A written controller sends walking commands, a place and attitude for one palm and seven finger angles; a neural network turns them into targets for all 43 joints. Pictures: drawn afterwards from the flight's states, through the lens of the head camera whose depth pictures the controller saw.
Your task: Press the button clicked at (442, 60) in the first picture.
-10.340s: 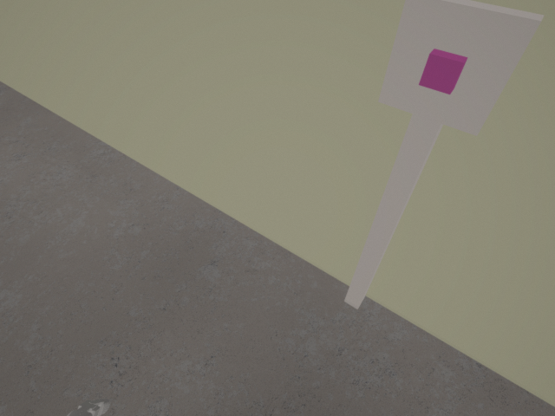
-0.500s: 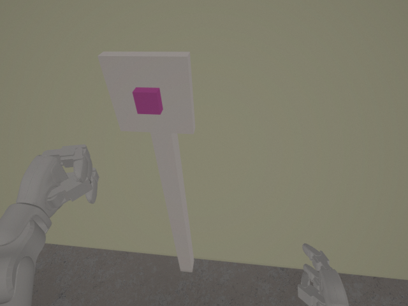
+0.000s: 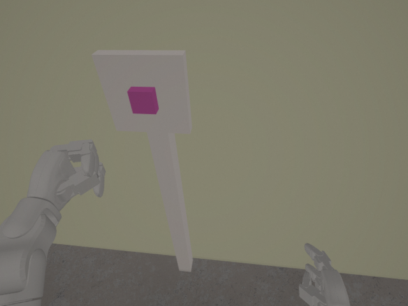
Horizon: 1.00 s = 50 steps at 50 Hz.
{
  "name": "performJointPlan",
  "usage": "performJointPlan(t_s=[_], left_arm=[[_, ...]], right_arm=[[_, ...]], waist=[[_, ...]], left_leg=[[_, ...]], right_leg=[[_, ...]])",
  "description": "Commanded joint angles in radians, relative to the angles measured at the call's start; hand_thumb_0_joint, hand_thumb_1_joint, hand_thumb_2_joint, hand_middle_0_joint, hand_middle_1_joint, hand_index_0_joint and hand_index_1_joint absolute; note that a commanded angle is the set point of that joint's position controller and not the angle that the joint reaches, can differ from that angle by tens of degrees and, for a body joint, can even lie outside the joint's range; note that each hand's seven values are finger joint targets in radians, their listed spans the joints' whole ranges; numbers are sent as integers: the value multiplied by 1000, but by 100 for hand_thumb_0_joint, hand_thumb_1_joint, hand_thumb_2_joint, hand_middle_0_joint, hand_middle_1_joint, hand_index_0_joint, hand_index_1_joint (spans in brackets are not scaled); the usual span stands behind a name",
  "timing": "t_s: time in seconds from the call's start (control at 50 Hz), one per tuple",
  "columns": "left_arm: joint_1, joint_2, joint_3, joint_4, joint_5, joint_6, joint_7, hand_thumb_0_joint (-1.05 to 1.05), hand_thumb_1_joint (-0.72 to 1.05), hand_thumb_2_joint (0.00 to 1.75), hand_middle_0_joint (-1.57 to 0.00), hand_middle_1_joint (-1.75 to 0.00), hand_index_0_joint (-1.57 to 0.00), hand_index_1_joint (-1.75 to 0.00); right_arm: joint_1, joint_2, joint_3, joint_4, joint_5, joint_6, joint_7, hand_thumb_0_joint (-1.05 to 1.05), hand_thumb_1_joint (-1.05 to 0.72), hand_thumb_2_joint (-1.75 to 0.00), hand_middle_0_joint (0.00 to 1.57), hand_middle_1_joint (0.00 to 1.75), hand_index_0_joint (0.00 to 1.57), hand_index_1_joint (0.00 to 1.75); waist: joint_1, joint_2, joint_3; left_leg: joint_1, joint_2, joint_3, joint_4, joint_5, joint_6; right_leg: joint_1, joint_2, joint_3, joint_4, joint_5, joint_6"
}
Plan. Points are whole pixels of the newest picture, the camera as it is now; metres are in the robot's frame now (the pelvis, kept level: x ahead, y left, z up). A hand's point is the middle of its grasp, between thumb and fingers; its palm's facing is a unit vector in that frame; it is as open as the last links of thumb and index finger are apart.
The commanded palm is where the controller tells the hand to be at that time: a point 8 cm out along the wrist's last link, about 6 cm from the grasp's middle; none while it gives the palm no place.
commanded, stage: aim a knuckle at the button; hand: left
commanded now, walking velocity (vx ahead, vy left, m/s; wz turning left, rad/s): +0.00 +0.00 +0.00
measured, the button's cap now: (144, 99) +0.48 +0.20 +0.21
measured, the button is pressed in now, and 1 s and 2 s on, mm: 0 0 0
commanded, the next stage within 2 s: press the button with the knuckle in 1.70 s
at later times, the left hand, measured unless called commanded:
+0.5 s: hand (130, 150) +0.33 +0.18 +0.19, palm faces +0.01 -1.00 -0.04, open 3.1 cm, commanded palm +0.30 +0.23 +0.19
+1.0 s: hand (144, 135) +0.39 +0.17 +0.18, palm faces +0.04 -1.00 -0.03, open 3.1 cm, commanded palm +0.37 +0.23 +0.18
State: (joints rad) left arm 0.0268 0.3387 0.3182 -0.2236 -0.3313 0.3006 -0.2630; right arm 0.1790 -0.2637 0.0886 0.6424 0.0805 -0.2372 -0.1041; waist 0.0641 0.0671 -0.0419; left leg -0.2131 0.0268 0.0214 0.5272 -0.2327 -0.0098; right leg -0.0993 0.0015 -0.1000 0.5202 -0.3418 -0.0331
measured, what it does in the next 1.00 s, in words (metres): stands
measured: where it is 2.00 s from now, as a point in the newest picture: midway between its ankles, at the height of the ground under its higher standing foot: outside the picture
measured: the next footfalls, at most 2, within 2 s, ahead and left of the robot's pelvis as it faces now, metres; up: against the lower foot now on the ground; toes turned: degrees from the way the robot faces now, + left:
none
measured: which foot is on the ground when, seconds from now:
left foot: down 0.00-1.00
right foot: down 0.00-1.00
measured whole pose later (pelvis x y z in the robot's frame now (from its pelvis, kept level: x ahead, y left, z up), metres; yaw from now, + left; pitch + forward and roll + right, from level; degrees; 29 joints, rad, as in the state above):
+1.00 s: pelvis +0.01 +0.00 +0.00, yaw -1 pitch -2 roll +0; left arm -0.45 0.31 0.22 0.36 -0.22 0.19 -0.13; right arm 0.21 -0.26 0.06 0.66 0.08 -0.08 -0.09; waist 0.00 0.04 -0.02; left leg -0.24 0.03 0.04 0.48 -0.22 -0.01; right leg -0.14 0.01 -0.08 0.49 -0.32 -0.04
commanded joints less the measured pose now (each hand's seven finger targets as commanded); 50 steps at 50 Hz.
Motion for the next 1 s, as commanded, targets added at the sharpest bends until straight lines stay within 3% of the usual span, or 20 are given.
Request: performJointPlan(t_s=[0.0,0.06,0.12,0.14,0.18,0.22,0.26,0.3,0.4,0.48,0.54,0.6,0.64,0.68,0.76,0.84,0.86,0.9,0.94,0.98], left_arm=[[-356,171,45,-192,4,-72,17,0,90,90,-130,-150,-130,-150],[-334,176,54,-166,10,-76,28,0,90,90,-130,-150,-130,-150],[-384,160,32,-137,22,-69,42,0,90,90,-130,-150,-130,-150],[-398,153,25,-111,22,-66,48,0,90,90,-130,-150,-130,-150],[-457,151,10,-100,35,-61,65,0,90,90,-130,-150,-130,-150],[-494,140,-2,-95,45,-65,83,0,90,90,-130,-150,-130,-150],[-509,145,-4,-70,53,-73,91,0,90,90,-130,-150,-130,-150],[-557,117,-35,-70,61,-83,98,0,90,90,-130,-150,-130,-150],[-592,134,-21,40,71,-81,117,0,90,90,-130,-150,-130,-150],[-637,148,-6,68,82,-90,131,0,90,90,-130,-150,-130,-150],[-615,137,-11,76,84,-111,127,0,90,90,-130,-150,-130,-150],[-640,139,-11,106,82,-122,124,0,90,90,-130,-150,-130,-150],[-666,101,-53,128,83,-126,124,0,90,90,-130,-150,-130,-150],[-712,108,-59,132,91,-129,130,0,90,90,-130,-150,-130,-150],[-739,138,-29,188,94,-141,144,0,90,90,-130,-150,-130,-150],[-837,175,-15,278,99,-157,145,0,90,90,-130,-150,-130,-150],[-849,166,-24,295,102,-161,142,0,90,90,-130,-150,-130,-150],[-912,158,-44,338,105,-174,137,0,90,90,-130,-150,-130,-150],[-921,178,-26,403,103,-187,132,0,90,90,-130,-150,-130,-150],[-942,191,-19,452,103,-200,122,0,90,90,-130,-150,-130,-150]], right_arm=[[-180,-88,-42,-186,1,-58,-9,0,-90,-90,20,30,20,30],[-174,-91,-43,-185,-3,-53,-5,0,-90,-90,20,30,20,30],[-176,-88,-43,-183,-3,-38,-4,0,-90,-90,20,30,20,30],[-176,-88,-43,-178,-2,-35,-3,0,-90,-90,20,30,20,30],[-178,-88,-42,-178,-3,-23,-4,0,-90,-90,20,30,20,30],[-179,-85,-43,-181,-6,-17,-4,0,-90,-90,20,30,20,30],[-173,-88,-45,-179,-7,-7,-1,0,-90,-90,20,30,20,30],[-170,-84,-45,-179,-9,-2,1,0,-90,-90,20,30,20,30],[-160,-91,-48,-168,-9,25,1,0,-90,-90,20,30,20,30],[-154,-91,-52,-173,-9,43,6,0,-90,-90,20,30,20,30],[-148,-91,-58,-177,-10,49,13,0,-90,-90,20,30,20,30],[-136,-94,-62,-171,-8,55,13,0,-90,-90,20,30,20,30],[-131,-95,-63,-166,-4,62,13,0,-90,-90,20,30,20,30],[-129,-97,-66,-164,-3,67,11,0,-90,-90,20,30,20,30],[-116,-104,-70,-153,-8,79,8,0,-90,-90,20,30,20,30],[-99,-108,-68,-134,-5,99,3,0,-90,-90,20,30,20,30],[-98,-106,-69,-138,-3,102,3,0,-90,-90,20,30,20,30],[-82,-108,-69,-132,-3,105,1,0,-90,-90,20,30,20,30],[-68,-114,-73,-125,-4,108,0,0,-90,-90,20,30,20,30],[-53,-117,-76,-124,-3,112,-1,0,-90,-90,20,30,20,30]], waist=[[-21,-9,-103],[-14,-60,-118],[-18,-31,-108],[-20,-61,-90],[-26,-27,-94],[-27,-13,-112],[-29,-53,-131],[-35,-24,-150],[-35,-73,-140],[-31,-33,-173],[-27,-50,-200],[-39,-60,-181],[-50,-81,-155],[-56,-37,-155],[-56,-90,-180],[-71,-94,-164],[-72,-52,-169],[-85,-41,-175],[-84,-92,-183],[-85,-69,-198]], left_leg=[[169,-35,-41,-52,130,51],[162,-31,-44,-56,151,52],[163,-32,-43,-65,142,48],[154,-29,-44,-65,134,50],[158,-32,-42,-73,121,48],[174,-31,-45,-77,123,47],[172,-28,-43,-79,133,49],[191,-29,-45,-81,147,45],[170,-28,-40,-87,142,47],[185,-30,-33,-82,189,47],[189,-27,-27,-75,234,47],[189,-25,-24,-76,223,46],[178,-25,-24,-75,213,49],[187,-27,-22,-76,201,49],[178,-28,-20,-72,211,53],[156,-29,-17,-72,183,55],[160,-31,-15,-72,183,54],[164,-32,-17,-69,179,53],[147,-30,-19,-64,178,56],[143,-32,-15,-59,186,56]], right_leg=[[-158,-15,58,-119,244,39],[-136,-14,56,-115,275,37],[-148,-10,48,-112,258,32],[-153,-9,52,-123,245,34],[-156,-9,51,-122,223,30],[-155,-9,51,-120,220,26],[-137,-7,54,-121,230,26],[-135,-7,48,-112,246,22],[-128,-6,53,-122,249,23],[-105,-8,59,-115,303,17],[-79,-7,56,-105,362,17],[-97,-5,55,-109,361,19],[-111,-4,55,-115,349,20],[-127,-5,60,-117,335,20],[-109,-7,67,-118,360,24],[-115,-8,80,-131,330,25],[-119,-9,82,-128,329,23],[-130,-9,82,-127,326,21],[-123,-8,84,-127,333,24],[-123,-10,88,-120,352,25]])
